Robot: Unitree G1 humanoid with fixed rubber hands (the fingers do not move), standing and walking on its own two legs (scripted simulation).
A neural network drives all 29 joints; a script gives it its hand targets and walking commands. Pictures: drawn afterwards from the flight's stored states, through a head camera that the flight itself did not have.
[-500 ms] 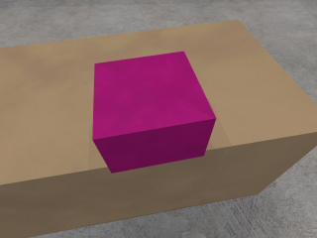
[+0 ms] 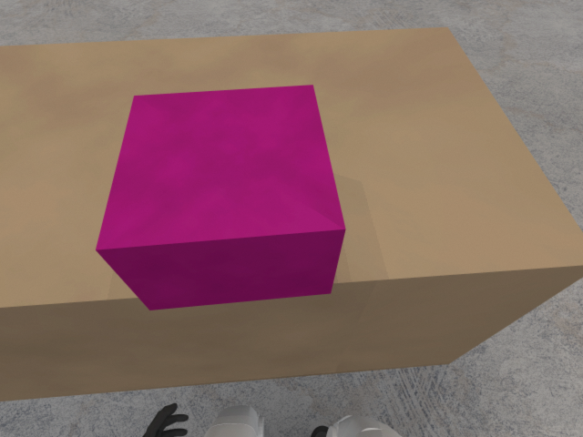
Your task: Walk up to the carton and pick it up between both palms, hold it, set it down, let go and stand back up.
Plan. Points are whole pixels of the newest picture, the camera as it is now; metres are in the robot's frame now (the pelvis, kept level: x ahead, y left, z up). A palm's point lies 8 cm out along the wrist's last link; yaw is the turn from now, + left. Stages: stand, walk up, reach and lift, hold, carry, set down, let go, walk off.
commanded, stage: walk up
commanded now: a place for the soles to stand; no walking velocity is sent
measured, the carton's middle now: (233, 195) +0.44 +0.11 +0.04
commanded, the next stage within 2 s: none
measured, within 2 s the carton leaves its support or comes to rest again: neither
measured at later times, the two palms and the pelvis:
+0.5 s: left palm out of the picture +0.00 +0.18 -0.13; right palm out of the picture +0.08 -0.25 -0.13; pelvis +0.00 -0.04 +0.01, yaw +10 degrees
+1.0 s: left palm out of the picture -0.01 +0.22 -0.13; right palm out of the picture +0.09 -0.24 -0.12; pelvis +0.01 -0.01 +0.01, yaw +12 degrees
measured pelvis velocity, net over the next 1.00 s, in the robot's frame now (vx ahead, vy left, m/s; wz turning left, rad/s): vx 0.01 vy -0.01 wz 0.20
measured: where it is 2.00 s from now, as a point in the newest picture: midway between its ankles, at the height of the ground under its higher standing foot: outside the picture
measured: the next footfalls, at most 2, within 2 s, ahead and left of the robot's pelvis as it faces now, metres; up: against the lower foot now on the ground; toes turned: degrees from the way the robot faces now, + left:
left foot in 0.14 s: +0.03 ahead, +0.12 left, +0.00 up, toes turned +16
right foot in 0.38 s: +0.04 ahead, -0.14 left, +0.00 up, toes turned +6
